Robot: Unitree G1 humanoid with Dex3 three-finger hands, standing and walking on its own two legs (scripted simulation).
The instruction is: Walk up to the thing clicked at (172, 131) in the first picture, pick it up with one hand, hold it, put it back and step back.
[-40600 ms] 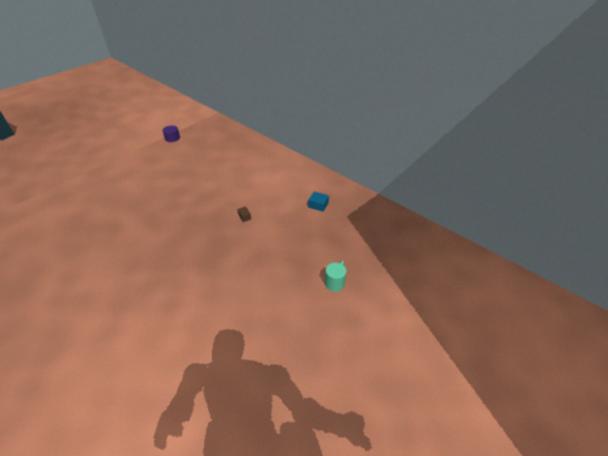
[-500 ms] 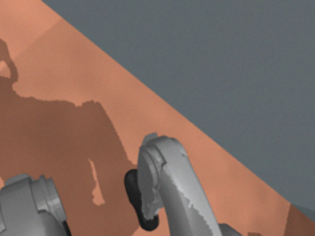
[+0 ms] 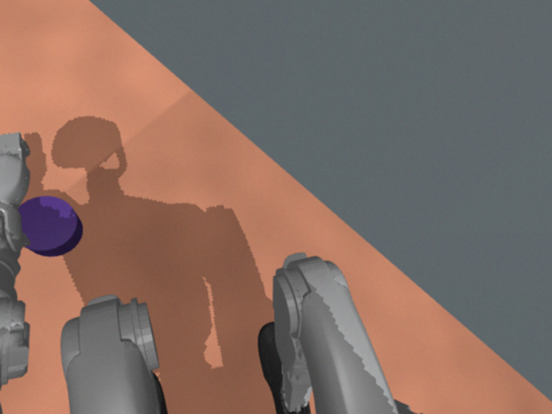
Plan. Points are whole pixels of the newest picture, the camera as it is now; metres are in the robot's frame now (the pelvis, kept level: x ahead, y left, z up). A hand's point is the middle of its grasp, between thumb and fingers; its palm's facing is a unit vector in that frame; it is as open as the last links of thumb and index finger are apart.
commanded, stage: withdraw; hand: left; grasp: from above
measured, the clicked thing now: (49, 227) +0.46 +0.29 -0.28
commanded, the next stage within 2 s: home in 0.48 s
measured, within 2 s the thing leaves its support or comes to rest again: neither
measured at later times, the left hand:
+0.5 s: hand (15, 221) +0.42 +0.28 -0.12, palm faces -0.50 -0.07 -0.86, open 14.0 cm
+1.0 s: hand out of the picture +0.42 +0.30 -0.06, palm faces -0.33 -0.36 -0.87, open 10.8 cm
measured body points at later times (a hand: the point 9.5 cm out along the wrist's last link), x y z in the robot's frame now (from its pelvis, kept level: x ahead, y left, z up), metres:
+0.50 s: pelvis -0.02 -0.01 +0.03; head +0.19 +0.07 +0.42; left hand +0.45 +0.28 -0.07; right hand +0.06 -0.29 -0.06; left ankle +0.06 +0.13 -0.28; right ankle +0.11 -0.13 -0.28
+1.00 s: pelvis +0.00 +0.00 +0.07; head +0.21 +0.06 +0.46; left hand +0.44 +0.32 -0.01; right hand +0.08 -0.25 -0.05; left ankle +0.06 +0.13 -0.28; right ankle +0.11 -0.13 -0.28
